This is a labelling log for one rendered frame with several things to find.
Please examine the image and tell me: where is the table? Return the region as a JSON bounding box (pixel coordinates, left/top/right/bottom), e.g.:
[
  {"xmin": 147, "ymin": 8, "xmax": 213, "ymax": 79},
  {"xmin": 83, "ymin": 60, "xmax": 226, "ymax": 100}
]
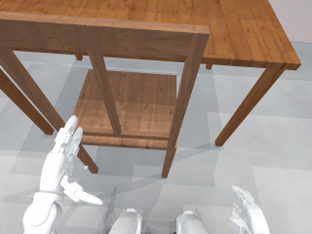
[{"xmin": 0, "ymin": 0, "xmax": 302, "ymax": 147}]

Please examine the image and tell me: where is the robot left hand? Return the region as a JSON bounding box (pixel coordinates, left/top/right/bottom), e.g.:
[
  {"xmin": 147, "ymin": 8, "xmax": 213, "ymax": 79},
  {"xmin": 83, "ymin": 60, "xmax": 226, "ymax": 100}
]
[{"xmin": 39, "ymin": 115, "xmax": 103, "ymax": 206}]

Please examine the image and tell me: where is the robot left forearm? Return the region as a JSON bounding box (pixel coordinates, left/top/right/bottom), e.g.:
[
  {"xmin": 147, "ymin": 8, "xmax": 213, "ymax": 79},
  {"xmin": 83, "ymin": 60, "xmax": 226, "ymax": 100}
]
[{"xmin": 22, "ymin": 191, "xmax": 64, "ymax": 234}]

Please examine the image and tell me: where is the robot thigh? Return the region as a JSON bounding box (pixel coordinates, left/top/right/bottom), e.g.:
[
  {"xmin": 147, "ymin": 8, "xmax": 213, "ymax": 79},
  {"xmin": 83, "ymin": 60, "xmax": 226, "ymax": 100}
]
[
  {"xmin": 176, "ymin": 214, "xmax": 211, "ymax": 234},
  {"xmin": 108, "ymin": 212, "xmax": 142, "ymax": 234}
]

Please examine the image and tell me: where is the chair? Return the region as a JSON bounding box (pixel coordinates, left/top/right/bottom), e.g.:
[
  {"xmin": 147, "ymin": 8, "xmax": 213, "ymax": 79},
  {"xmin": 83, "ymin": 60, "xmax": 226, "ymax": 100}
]
[{"xmin": 0, "ymin": 11, "xmax": 210, "ymax": 178}]

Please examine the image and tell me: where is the left robot thigh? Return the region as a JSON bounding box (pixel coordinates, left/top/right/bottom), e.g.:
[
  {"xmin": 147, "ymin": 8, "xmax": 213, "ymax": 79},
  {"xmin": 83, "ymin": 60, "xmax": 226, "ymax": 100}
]
[{"xmin": 108, "ymin": 212, "xmax": 142, "ymax": 234}]

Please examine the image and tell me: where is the robot right hand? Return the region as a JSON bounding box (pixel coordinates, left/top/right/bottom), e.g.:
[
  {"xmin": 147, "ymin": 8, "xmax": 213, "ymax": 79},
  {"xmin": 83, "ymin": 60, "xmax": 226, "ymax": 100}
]
[{"xmin": 229, "ymin": 185, "xmax": 270, "ymax": 234}]

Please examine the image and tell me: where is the right robot thigh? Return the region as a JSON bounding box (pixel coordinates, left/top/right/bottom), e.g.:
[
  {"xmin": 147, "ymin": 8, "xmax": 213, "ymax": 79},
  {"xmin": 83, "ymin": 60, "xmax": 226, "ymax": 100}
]
[{"xmin": 176, "ymin": 214, "xmax": 211, "ymax": 234}]

